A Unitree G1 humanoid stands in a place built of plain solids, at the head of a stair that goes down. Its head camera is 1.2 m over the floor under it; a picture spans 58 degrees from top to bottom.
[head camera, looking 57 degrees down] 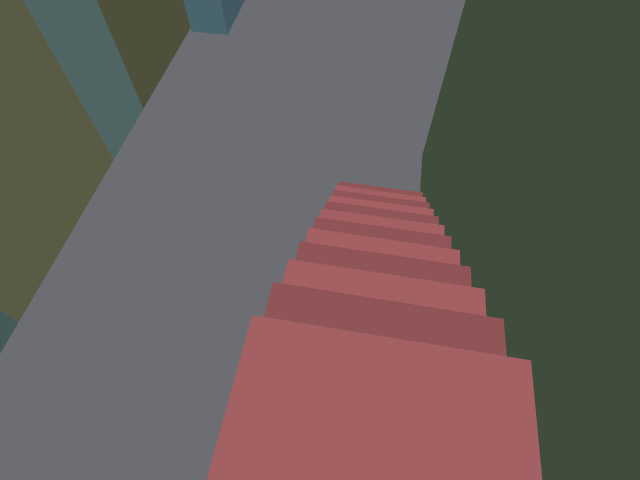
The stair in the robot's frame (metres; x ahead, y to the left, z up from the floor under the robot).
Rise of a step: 0.18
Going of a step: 0.21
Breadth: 0.90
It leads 10 degrees to the right of straight ahead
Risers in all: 12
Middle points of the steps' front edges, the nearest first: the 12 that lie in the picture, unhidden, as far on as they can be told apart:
0.44 -0.24 0.00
0.64 -0.28 -0.18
0.84 -0.31 -0.36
1.04 -0.35 -0.54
1.25 -0.38 -0.72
1.45 -0.42 -0.90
1.65 -0.45 -1.08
1.86 -0.49 -1.26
2.06 -0.52 -1.44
2.26 -0.56 -1.63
2.46 -0.59 -1.81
2.67 -0.63 -1.99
